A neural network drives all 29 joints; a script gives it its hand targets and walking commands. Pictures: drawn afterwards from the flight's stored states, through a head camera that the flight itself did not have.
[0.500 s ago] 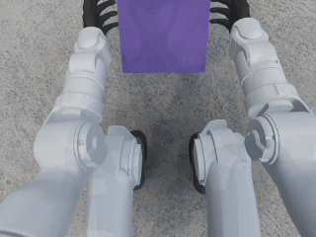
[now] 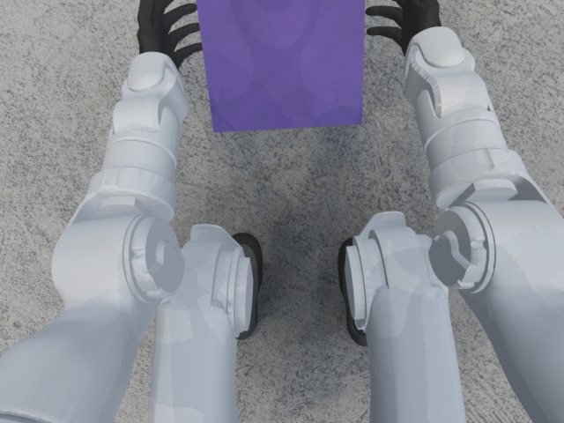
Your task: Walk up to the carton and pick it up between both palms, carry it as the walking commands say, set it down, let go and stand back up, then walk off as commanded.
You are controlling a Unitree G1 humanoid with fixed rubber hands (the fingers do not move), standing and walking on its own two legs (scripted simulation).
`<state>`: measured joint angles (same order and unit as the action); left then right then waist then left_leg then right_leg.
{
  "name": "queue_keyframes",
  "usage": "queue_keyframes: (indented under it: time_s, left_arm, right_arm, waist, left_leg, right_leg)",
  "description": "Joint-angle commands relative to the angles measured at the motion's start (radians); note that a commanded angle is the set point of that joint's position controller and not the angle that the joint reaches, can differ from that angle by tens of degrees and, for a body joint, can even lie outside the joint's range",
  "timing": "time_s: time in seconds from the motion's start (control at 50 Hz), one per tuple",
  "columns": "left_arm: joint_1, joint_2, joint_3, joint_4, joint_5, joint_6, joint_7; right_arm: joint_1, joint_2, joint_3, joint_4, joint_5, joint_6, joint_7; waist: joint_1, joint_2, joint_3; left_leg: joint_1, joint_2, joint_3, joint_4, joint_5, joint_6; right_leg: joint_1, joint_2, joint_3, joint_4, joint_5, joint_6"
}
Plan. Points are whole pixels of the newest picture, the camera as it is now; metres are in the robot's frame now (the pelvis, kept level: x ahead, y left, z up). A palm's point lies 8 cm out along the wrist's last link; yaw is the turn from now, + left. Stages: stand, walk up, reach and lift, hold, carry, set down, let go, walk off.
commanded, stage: set down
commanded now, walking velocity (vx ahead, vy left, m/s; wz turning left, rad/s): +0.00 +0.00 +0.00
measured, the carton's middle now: (285, 52) +0.54 -0.01 -0.27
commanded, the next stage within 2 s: none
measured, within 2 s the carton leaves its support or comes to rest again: rests again in 0.84 s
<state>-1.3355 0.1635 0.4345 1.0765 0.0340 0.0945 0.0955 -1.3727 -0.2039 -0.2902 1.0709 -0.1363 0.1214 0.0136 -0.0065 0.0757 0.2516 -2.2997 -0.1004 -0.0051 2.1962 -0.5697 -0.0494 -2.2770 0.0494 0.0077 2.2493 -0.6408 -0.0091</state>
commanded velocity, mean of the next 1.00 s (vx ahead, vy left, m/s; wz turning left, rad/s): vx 0.00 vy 0.00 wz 0.00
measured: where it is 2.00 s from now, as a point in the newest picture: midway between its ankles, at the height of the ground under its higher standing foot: (301, 305)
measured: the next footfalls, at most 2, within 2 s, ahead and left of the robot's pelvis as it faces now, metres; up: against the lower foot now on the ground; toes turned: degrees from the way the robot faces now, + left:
none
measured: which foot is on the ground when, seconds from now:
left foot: down 0.00-1.00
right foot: down 0.00-1.00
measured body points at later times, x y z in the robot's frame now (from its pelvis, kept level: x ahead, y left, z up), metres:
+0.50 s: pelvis +0.00 +0.00 +0.00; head +0.36 -0.04 +0.27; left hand +0.54 +0.14 -0.18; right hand +0.54 -0.16 -0.18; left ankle +0.11 +0.12 -0.33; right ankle +0.09 -0.11 -0.33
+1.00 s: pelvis +0.00 +0.00 +0.00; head +0.36 -0.04 +0.26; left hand +0.52 +0.14 -0.19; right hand +0.51 -0.19 -0.21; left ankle +0.11 +0.12 -0.33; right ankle +0.09 -0.11 -0.33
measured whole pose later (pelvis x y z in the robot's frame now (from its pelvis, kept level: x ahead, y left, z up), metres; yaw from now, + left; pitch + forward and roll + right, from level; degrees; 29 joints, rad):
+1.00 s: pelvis +0.00 +0.00 +0.00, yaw +0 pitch +36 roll +2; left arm -1.38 0.22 0.23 1.23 -0.12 -0.03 0.12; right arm -1.34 -0.34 -0.08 1.19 0.09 -0.02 -0.05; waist 0.01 0.05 0.34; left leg -2.26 -0.09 -0.01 2.21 -0.59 -0.05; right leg -2.24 0.06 0.01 2.27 -0.65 -0.01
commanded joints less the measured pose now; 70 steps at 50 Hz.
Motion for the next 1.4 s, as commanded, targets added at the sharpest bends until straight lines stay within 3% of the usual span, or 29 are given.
queue_keyframes:
  time_s: [0.0, 0.5, 0.72, 0.84, 0.88, 0.92, 1.02, 1.24, 1.38]
  left_arm:
    - [-0.322, -0.812, -0.263, 0.018, -0.029, 0.017, -0.220]
    - [-0.261, -0.702, -0.223, 0.074, -0.010, 0.001, -0.208]
    - [-0.198, -0.433, -0.180, 0.105, -0.011, -0.042, -0.139]
    - [-0.152, -0.102, -0.178, 0.070, -0.070, -0.112, -0.027]
    - [-0.121, 0.030, -0.186, 0.064, -0.110, -0.138, 0.019]
    - [-0.117, 0.064, -0.201, 0.080, -0.145, -0.147, 0.035]
    - [-0.156, 0.100, -0.242, 0.067, -0.207, -0.150, 0.033]
    - [-0.199, 0.167, -0.257, 0.044, -0.226, -0.134, 0.017]
    - [-0.151, 0.156, -0.274, -0.068, -0.244, -0.125, 0.048]
  right_arm:
    - [-0.288, 0.621, 0.202, 0.017, 0.008, -0.004, 0.163]
    - [-0.230, 0.533, 0.169, 0.052, -0.016, -0.017, 0.153]
    - [-0.205, 0.273, 0.132, 0.093, 0.000, -0.059, 0.082]
    - [-0.208, -0.058, 0.136, 0.048, 0.087, -0.131, -0.020]
    - [-0.213, -0.198, 0.158, 0.015, 0.155, -0.159, -0.061]
    - [-0.236, -0.224, 0.206, 0.008, 0.223, -0.170, -0.073]
    - [-0.257, -0.241, 0.271, 0.040, 0.318, -0.169, -0.068]
    - [-0.275, -0.291, 0.260, 0.138, 0.333, -0.155, -0.046]
    - [-0.255, -0.315, 0.226, 0.001, 0.331, -0.153, -0.062]
  waist:
    - [-0.090, -0.079, -0.726]
    - [-0.086, -0.075, -0.669]
    - [-0.081, -0.084, -0.707]
    - [-0.063, -0.103, -0.780]
    - [-0.039, -0.121, -0.824]
    - [-0.010, -0.138, -0.843]
    - [0.004, -0.132, -0.821]
    - [0.004, -0.099, -0.773]
    - [-0.007, -0.114, -1.046]
  left_leg:
    - [0.280, -0.056, 0.043, -0.113, 0.249, 0.016]
    - [0.286, -0.048, 0.033, -0.100, 0.261, 0.009]
    - [0.327, -0.035, 0.036, -0.096, 0.262, -0.001]
    - [0.402, -0.015, 0.027, -0.084, 0.328, -0.001]
    - [0.429, -0.001, 0.025, -0.082, 0.364, 0.001]
    - [0.421, 0.014, 0.021, -0.079, 0.377, 0.007]
    - [0.394, 0.038, 0.012, -0.087, 0.337, 0.014]
    - [0.393, 0.064, 0.011, -0.095, 0.250, 0.013]
    - [0.541, 0.048, 0.033, -0.108, 0.357, 0.009]
  right_leg:
    - [0.369, 0.050, 0.002, -0.224, 0.343, -0.031]
    - [0.350, 0.042, 0.004, -0.207, 0.343, -0.029]
    - [0.404, 0.023, 0.002, -0.204, 0.346, -0.014]
    - [0.434, 0.006, 0.015, -0.197, 0.396, 0.003]
    - [0.458, -0.002, 0.026, -0.196, 0.425, 0.014]
    - [0.470, -0.008, 0.039, -0.195, 0.440, 0.022]
    - [0.451, -0.026, 0.053, -0.202, 0.408, 0.019]
    - [0.423, -0.046, 0.054, -0.215, 0.308, 0.003]
    - [0.566, -0.030, 0.025, -0.217, 0.407, 0.007]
